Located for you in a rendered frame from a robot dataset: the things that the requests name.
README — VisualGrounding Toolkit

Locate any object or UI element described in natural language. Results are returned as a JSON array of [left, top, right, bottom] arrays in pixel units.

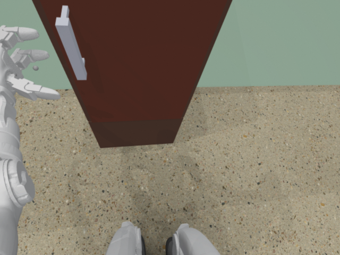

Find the cupboard door
[[40, 0, 227, 123]]

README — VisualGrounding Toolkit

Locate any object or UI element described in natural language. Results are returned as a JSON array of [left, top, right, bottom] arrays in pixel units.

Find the right robot shin
[[172, 224, 189, 255]]

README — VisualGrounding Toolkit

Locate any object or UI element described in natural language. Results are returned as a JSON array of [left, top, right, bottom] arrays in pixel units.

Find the robot left thigh
[[105, 226, 142, 255]]

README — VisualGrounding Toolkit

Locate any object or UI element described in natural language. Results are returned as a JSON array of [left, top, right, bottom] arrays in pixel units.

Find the left robot forearm
[[0, 86, 23, 163]]

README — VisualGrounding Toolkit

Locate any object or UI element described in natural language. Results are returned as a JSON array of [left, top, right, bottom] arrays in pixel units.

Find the left robot upper arm
[[0, 159, 35, 255]]

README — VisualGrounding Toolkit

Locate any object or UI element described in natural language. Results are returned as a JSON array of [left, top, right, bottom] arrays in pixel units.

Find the handle
[[55, 5, 87, 80]]

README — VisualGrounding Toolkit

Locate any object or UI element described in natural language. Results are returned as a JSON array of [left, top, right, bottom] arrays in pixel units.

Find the left robot hand
[[0, 25, 61, 101]]

